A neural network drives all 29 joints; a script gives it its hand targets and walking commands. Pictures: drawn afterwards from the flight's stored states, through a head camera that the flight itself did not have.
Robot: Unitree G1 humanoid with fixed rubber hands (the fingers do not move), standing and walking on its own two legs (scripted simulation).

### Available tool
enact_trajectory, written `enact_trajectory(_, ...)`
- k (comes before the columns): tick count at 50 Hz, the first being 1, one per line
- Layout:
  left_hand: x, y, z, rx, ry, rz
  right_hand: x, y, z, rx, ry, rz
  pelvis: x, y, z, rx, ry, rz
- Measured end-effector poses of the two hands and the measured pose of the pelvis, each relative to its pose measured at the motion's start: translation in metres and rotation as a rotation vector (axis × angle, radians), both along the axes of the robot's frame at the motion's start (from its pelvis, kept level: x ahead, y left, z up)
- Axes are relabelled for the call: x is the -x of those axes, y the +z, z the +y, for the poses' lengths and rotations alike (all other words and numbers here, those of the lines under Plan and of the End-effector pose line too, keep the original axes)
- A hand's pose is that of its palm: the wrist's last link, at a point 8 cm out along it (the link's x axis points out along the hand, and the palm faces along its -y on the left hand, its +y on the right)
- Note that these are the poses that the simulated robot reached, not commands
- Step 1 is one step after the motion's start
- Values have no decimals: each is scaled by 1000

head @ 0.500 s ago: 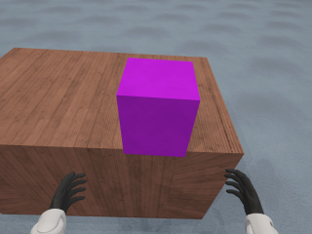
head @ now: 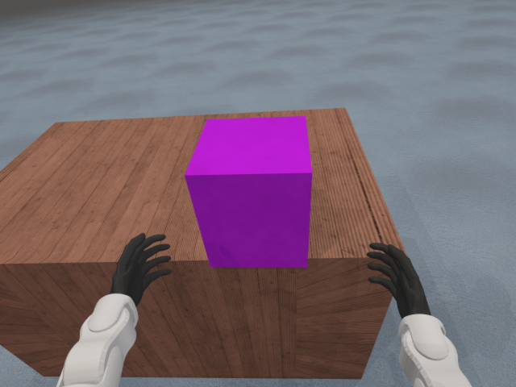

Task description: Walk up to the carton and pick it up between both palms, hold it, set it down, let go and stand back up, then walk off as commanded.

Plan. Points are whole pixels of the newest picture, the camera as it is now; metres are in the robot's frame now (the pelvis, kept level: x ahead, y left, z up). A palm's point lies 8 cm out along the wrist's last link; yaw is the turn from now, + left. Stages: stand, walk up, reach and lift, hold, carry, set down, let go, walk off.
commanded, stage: reach and lift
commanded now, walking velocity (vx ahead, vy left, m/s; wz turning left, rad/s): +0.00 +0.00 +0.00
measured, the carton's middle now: (256, 193) +0.49 +0.01 +0.05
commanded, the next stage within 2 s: none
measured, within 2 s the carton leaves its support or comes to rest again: neither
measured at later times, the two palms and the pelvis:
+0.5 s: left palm (138, 220) +0.36 +0.20 +0.13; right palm (374, 225) +0.32 -0.18 +0.12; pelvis +0.03 +0.01 +0.00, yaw +0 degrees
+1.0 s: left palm (136, 187) +0.39 +0.20 +0.17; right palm (354, 186) +0.38 -0.16 +0.15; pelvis +0.03 +0.01 +0.00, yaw +0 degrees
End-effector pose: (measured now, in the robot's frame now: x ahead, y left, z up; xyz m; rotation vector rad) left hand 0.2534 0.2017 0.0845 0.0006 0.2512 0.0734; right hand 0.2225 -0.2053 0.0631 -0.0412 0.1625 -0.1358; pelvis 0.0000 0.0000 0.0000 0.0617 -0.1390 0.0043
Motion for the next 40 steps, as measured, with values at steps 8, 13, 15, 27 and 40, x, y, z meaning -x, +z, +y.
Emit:
enact_trajectory(8,-16,-22,-12,66,-15,41,-7,16,-11,54,-24,31,-6,1,-11,-13,3,13)
enact_trajectory(13,-26,-22,0,17,5,84,-22,13,1,17,-12,46,-11,1,-3,-3,1,18)
enact_trajectory(15,-33,-16,5,-5,11,81,-32,15,7,4,-3,36,-14,1,2,1,0,22)
enact_trajectory(27,-112,41,1,-6,-50,-41,-111,54,30,23,43,-29,-36,2,7,1,5,55)
enact_trajectory(40,-117,28,17,-26,-27,52,-135,43,39,-51,22,22,-49,5,13,8,6,78)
